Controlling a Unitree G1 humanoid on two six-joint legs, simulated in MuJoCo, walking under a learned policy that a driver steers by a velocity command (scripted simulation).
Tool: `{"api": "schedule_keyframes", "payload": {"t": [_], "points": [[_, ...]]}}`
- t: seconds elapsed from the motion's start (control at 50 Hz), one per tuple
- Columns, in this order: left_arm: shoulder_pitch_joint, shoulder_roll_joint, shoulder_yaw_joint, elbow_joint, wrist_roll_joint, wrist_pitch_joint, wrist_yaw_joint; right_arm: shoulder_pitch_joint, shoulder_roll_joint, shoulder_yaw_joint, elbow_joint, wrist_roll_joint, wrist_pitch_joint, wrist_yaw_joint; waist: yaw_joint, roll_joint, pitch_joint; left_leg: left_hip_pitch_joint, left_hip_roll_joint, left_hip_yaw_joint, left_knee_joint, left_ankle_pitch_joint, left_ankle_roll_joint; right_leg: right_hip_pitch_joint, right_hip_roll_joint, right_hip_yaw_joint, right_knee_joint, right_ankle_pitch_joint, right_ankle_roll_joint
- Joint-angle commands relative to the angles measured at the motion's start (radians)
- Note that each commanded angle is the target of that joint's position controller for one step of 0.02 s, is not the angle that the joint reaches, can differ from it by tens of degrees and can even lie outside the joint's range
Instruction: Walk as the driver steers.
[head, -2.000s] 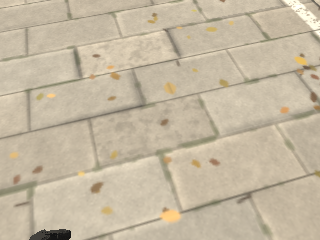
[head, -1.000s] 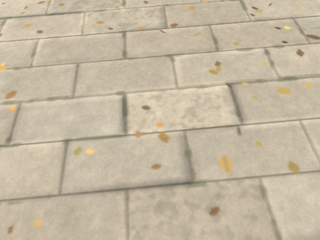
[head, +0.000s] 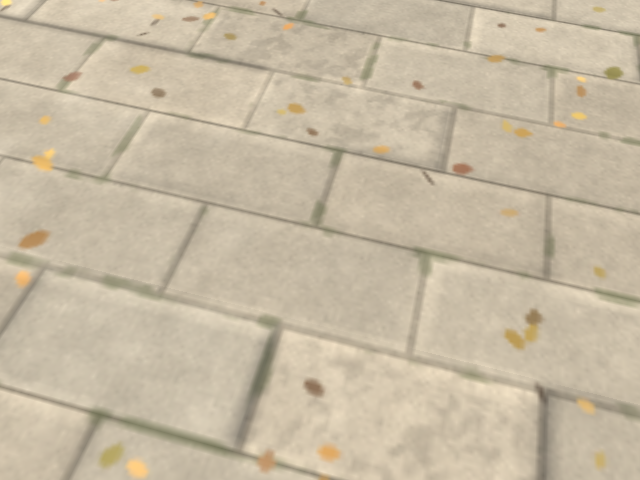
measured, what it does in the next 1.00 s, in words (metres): walks ahead, turning right: left foot, then right foot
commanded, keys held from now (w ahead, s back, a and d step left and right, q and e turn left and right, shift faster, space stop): w+q+shift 0.16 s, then w+e+shift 0.84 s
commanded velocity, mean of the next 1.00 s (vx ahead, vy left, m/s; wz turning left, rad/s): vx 0.85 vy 0.00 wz -0.23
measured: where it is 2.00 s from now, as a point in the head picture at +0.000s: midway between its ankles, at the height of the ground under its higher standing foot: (443, 156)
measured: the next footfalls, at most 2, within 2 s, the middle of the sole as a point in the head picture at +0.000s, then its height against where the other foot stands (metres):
left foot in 0.08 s outside the picture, level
right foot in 0.54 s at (322, 434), level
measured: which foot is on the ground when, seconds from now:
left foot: up 0.00-0.06, down 0.08-0.56, up 0.58-0.96, down 0.98-1.00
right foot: down 0.00-0.08, up 0.10-0.52, down 0.54-0.98, up 1.00-1.00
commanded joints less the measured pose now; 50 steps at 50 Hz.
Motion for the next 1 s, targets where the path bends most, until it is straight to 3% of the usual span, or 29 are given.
{"api": "schedule_keyframes", "payload": {"t": [0.02,0.06,0.08,0.1,0.12,0.14,0.18,0.2,0.3,0.42,0.48,0.5,0.52,0.54,0.56,0.58,0.6,0.62,0.64,0.68,0.7,0.74,0.78,0.82,0.92,0.94,0.96,0.98,1.0], "points": [[-0.074,0.187,0.053,-0.074,-0.029,-0.030,-0.013,0.076,-0.100,-0.031,-0.032,0.005,-0.008,0.019,-0.059,-0.100,-0.114,0.142,-0.009,0.056,-0.119,-0.039,0.075,0.043,-0.300,0.228,-0.214,-0.361,-0.147],[-0.086,0.147,0.046,-0.070,-0.028,-0.025,-0.012,0.215,-0.101,-0.041,0.055,0.010,-0.015,0.011,-0.121,-0.027,-0.104,0.354,-0.065,0.104,-0.244,-0.036,0.131,-0.072,-0.225,0.120,-0.058,-0.458,-0.086],[-0.111,0.076,0.026,-0.080,-0.010,-0.025,-0.016,0.372,-0.153,-0.066,0.118,0.019,-0.021,-0.002,-0.178,0.148,-0.093,0.532,-0.026,-0.042,-0.346,-0.143,0.203,-0.244,-0.123,0.017,0.281,-0.421,-0.030],[-0.168,0.013,0.006,-0.156,0.015,-0.041,-0.023,0.405,-0.293,-0.090,0.098,0.008,-0.045,-0.005,-0.163,0.370,-0.002,0.658,0.185,-0.624,-0.490,-0.386,0.371,-0.701,0.047,0.054,0.669,-0.480,0.045],[-0.254,0.061,0.008,-0.197,0.000,-0.076,-0.032,0.321,-0.237,-0.066,0.037,-0.012,-0.094,0.009,-0.169,0.221,0.013,0.619,0.252,-0.809,-0.622,-0.456,0.414,-0.850,0.056,0.275,0.767,-0.398,0.017],[-0.246,0.104,0.018,-0.204,-0.020,-0.102,-0.045,0.249,-0.187,-0.046,0.019,-0.014,-0.122,0.011,-0.120,0.173,0.034,0.593,0.255,-0.744,-0.633,-0.382,0.385,-0.852,0.020,0.308,0.744,-0.296,-0.006],[-0.151,0.125,0.022,-0.148,0.012,-0.122,-0.056,0.194,-0.132,-0.022,0.007,-0.002,-0.127,0.003,-0.064,0.114,0.007,0.560,0.199,-0.561,-0.603,-0.227,0.329,-0.760,-0.022,0.295,0.634,-0.127,0.006],[-0.129,0.128,0.023,-0.124,0.018,-0.121,-0.062,0.185,-0.104,-0.008,0.004,-0.014,-0.125,-0.008,-0.057,0.119,0.001,0.535,0.161,-0.474,-0.612,-0.157,0.301,-0.697,-0.033,0.281,0.567,-0.038,0.019],[-0.196,0.044,-0.017,-0.117,-0.006,-0.087,-0.071,0.240,-0.123,-0.001,0.043,-0.030,-0.140,-0.031,-0.103,0.111,0.050,0.425,0.089,-0.195,-0.686,0.096,0.222,-0.568,-0.008,0.197,0.359,0.280,0.053],[-0.270,0.033,-0.037,-0.153,-0.029,-0.095,-0.108,0.277,-0.121,0.001,0.115,-0.031,-0.157,-0.027,-0.122,0.083,0.138,0.498,0.128,0.012,-0.764,0.255,0.170,-0.509,0.032,0.181,0.151,0.365,-0.029],[-0.210,0.060,-0.024,-0.163,-0.022,-0.090,-0.106,0.255,-0.156,-0.003,0.125,-0.053,-0.146,-0.035,-0.065,0.148,0.024,0.621,0.135,0.079,-0.588,1.010,0.130,-0.365,0.131,0.080,0.175,0.252,-0.087],[-0.124,0.086,-0.011,-0.155,-0.028,-0.081,-0.097,0.250,-0.171,-0.007,0.127,-0.066,-0.134,-0.042,-0.013,0.187,-0.048,0.665,0.134,0.092,-0.446,1.313,0.116,-0.282,0.174,0.048,0.220,0.169,-0.113],[0.063,0.128,0.010,-0.115,-0.034,-0.069,-0.085,0.229,-0.182,-0.010,0.125,-0.076,-0.122,-0.047,0.079,0.209,-0.147,0.643,0.136,0.095,-0.226,1.507,0.107,-0.099,0.200,0.045,0.268,0.112,-0.144],[0.301,0.176,0.035,-0.063,-0.032,-0.056,-0.069,0.177,-0.196,-0.011,0.111,-0.071,-0.119,-0.051,0.207,0.143,-0.236,0.434,0.112,0.106,0.093,1.468,0.077,0.231,0.181,0.111,0.244,0.116,-0.183],[0.409,0.247,0.051,-0.037,-0.022,-0.045,-0.051,0.273,-0.051,0.026,0.072,-0.077,-0.140,-0.036,0.124,-0.177,-0.344,-0.051,-0.035,0.036,0.570,0.502,0.012,0.654,-0.034,0.558,0.252,-0.235,-0.337],[0.391,0.222,0.047,-0.050,-0.025,-0.054,-0.051,0.282,-0.024,0.058,0.055,-0.033,-0.193,-0.013,0.096,-0.240,-0.500,-0.266,-0.193,-0.149,0.772,-0.144,0.005,0.779,-0.207,1.111,-0.006,-0.643,-0.459],[0.389,0.163,0.036,-0.047,-0.010,-0.061,-0.041,0.109,-0.107,0.040,0.013,0.003,-0.226,-0.002,0.153,-0.142,-0.364,-0.340,-0.143,-0.214,0.753,-0.072,0.052,0.682,-0.183,1.116,-0.129,-0.654,-0.367],[0.353,0.164,0.033,-0.052,0.004,-0.070,-0.038,0.036,-0.102,0.048,-0.021,0.015,-0.245,-0.002,0.113,-0.050,-0.239,-0.333,-0.101,-0.212,0.671,-0.031,0.073,0.517,-0.164,1.019,-0.150,-0.524,-0.329],[0.296,0.146,0.027,-0.063,0.010,-0.077,-0.038,-0.002,-0.082,0.054,-0.025,-0.009,-0.257,-0.007,0.060,0.062,-0.154,-0.281,-0.071,-0.203,0.575,-0.009,0.081,0.332,-0.124,0.931,-0.161,-0.392,-0.315],[0.187,0.093,0.007,-0.100,0.024,-0.078,-0.031,0.044,-0.069,0.049,-0.009,-0.035,-0.240,-0.010,-0.042,0.025,-0.066,-0.178,-0.032,-0.211,0.471,0.018,0.065,0.084,-0.035,0.796,-0.196,-0.270,-0.331],[0.163,0.082,0.005,-0.107,0.011,-0.075,-0.027,0.061,-0.067,0.048,-0.004,-0.043,-0.227,-0.010,-0.063,0.001,-0.031,-0.177,-0.020,-0.198,0.420,0.014,0.047,0.020,-0.016,0.764,-0.220,-0.252,-0.341],[0.160,0.075,0.000,-0.107,-0.007,-0.074,-0.013,0.024,-0.060,0.050,-0.021,-0.055,-0.209,-0.014,-0.070,0.002,0.042,-0.154,-0.007,-0.160,0.285,0.045,0.004,-0.139,0.010,0.695,-0.253,-0.202,-0.335],[0.166,0.094,0.005,-0.105,-0.013,-0.076,0.005,-0.103,-0.036,0.060,-0.073,-0.068,-0.214,-0.014,-0.031,-0.018,0.093,-0.080,-0.034,-0.112,0.078,0.239,-0.035,-0.276,0.065,0.615,-0.266,-0.116,-0.308],[0.201,0.114,0.014,-0.090,-0.023,-0.070,0.016,-0.193,-0.002,0.067,-0.099,-0.061,-0.221,-0.007,0.020,-0.035,0.068,0.088,-0.083,-0.083,-0.119,0.438,-0.055,-0.351,0.098,0.568,-0.245,-0.100,-0.251],[0.271,0.104,0.024,-0.051,-0.042,-0.047,0.029,-0.234,-0.077,0.024,-0.114,0.003,-0.224,-0.012,0.040,-0.089,0.011,0.126,-0.094,-0.185,-0.327,0.422,-0.066,-0.037,0.040,0.703,-0.084,-0.123,-0.178],[0.270,0.106,0.026,-0.046,-0.034,-0.037,0.028,-0.179,-0.100,0.009,-0.103,0.010,-0.227,-0.013,0.005,-0.104,-0.022,0.163,-0.095,-0.180,-0.323,0.348,-0.051,0.026,0.019,0.717,-0.010,-0.017,-0.164],[0.256,0.109,0.025,-0.048,-0.017,-0.029,0.019,-0.033,-0.139,-0.019,-0.077,0.017,-0.228,-0.017,-0.081,-0.103,-0.115,0.297,-0.095,-0.159,-0.308,0.268,-0.022,0.065,0.037,0.687,0.164,0.158,-0.130],[0.228,0.062,0.004,-0.072,0.015,-0.026,0.005,0.183,-0.162,-0.033,-0.047,0.018,-0.219,-0.026,-0.192,-0.095,-0.289,0.584,-0.017,-0.185,-0.214,0.157,0.015,-0.032,0.067,0.630,0.440,0.205,-0.093],[0.397,-0.102,-0.040,-0.103,0.001,-0.035,-0.003,0.295,-0.239,-0.044,-0.021,-0.030,-0.210,-0.026,-0.109,0.286,-0.475,0.966,0.243,-0.652,-0.319,-0.224,0.157,-0.356,0.189,0.506,0.842,-0.317,-0.054]]}}
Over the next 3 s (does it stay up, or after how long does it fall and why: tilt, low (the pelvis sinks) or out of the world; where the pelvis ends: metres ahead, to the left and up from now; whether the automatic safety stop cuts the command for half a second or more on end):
stays up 2.20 -0.43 0.00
